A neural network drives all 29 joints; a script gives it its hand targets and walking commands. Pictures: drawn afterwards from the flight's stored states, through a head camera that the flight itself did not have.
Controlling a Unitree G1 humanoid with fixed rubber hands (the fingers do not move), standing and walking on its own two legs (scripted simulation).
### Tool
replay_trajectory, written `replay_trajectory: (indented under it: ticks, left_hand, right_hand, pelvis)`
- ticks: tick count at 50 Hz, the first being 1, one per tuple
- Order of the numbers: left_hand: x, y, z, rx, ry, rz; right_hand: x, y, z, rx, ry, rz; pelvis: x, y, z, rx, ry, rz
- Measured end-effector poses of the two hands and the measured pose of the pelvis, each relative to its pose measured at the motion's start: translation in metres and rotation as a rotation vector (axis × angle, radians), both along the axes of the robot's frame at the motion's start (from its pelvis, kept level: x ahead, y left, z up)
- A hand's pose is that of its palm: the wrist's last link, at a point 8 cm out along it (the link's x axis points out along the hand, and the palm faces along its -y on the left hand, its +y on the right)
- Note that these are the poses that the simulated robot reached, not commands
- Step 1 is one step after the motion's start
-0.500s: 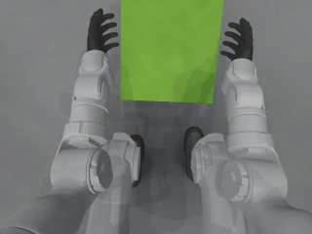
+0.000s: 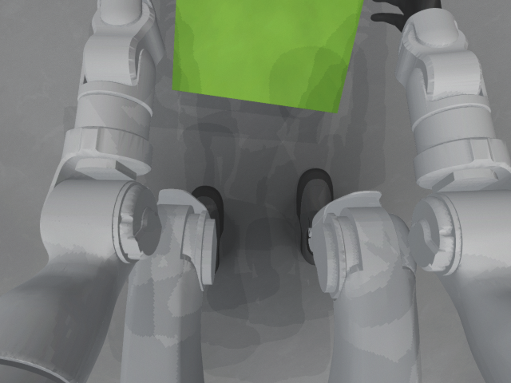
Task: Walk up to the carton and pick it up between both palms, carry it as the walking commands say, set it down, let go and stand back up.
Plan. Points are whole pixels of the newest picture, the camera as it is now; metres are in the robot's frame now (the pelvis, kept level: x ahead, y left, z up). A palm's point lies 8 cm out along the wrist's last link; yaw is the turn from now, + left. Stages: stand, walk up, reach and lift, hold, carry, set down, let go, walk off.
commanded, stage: set down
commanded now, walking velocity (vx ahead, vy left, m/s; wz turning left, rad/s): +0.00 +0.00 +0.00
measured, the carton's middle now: out of the picture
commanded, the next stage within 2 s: none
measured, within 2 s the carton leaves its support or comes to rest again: rests again in 0.34 s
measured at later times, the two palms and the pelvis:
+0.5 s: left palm out of the picture +0.55 +0.15 -0.20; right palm out of the picture +0.53 -0.18 -0.21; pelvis +0.01 +0.00 -0.02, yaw +1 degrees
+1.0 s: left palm out of the picture +0.55 +0.15 -0.20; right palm (396, 0) +0.53 -0.18 -0.21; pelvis +0.01 +0.00 -0.03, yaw +1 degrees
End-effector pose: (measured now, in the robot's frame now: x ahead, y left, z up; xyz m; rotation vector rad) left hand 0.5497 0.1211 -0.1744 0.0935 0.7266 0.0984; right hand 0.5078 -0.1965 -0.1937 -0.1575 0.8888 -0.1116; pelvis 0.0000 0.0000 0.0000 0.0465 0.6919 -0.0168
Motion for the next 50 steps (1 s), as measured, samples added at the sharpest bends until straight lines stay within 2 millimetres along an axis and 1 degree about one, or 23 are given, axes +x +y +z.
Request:
replay_trajectory:
  ticks: [3, 5, 8, 11, 15, 19, 33, 50]
  left_hand:
    - [0.008, -0.001, 0.000, -0.002, -0.026, -0.005]
    - [0.010, -0.001, -0.001, -0.015, -0.037, -0.011]
    - [0.008, 0.004, -0.004, -0.029, -0.035, -0.010]
    - [0.004, 0.014, -0.010, -0.046, -0.016, -0.001]
    - [-0.003, 0.027, -0.020, -0.039, 0.025, 0.006]
    - [-0.004, 0.032, -0.027, -0.027, 0.046, 0.011]
    - [-0.002, 0.031, -0.026, -0.027, 0.041, 0.003]
    - [-0.001, 0.034, -0.030, -0.032, 0.044, -0.007]
  right_hand:
    - [0.006, -0.001, 0.000, 0.003, -0.030, -0.013]
    - [0.008, -0.001, -0.001, -0.005, -0.040, -0.014]
    - [0.010, 0.003, -0.001, -0.012, -0.043, -0.006]
    - [0.014, 0.010, -0.002, -0.017, -0.041, 0.010]
    - [0.016, 0.019, -0.008, 0.007, -0.030, 0.034]
    - [0.019, 0.022, -0.012, 0.036, -0.029, 0.058]
    - [0.021, 0.020, -0.014, 0.048, -0.045, 0.064]
    - [0.021, 0.019, -0.016, 0.094, -0.050, 0.060]
  pelvis:
    - [-0.002, 0.001, -0.004, -0.005, -0.043, -0.001]
    - [-0.003, 0.002, -0.009, -0.008, -0.055, 0.004]
    - [-0.003, 0.003, -0.016, -0.012, -0.054, 0.013]
    - [-0.003, 0.005, -0.021, -0.016, -0.044, 0.020]
    - [-0.001, 0.006, -0.023, -0.020, -0.045, 0.018]
    - [0.003, 0.006, -0.022, -0.018, -0.035, 0.019]
    - [0.004, 0.003, -0.027, -0.011, -0.048, 0.022]
    - [0.006, 0.003, -0.026, -0.013, -0.042, 0.023]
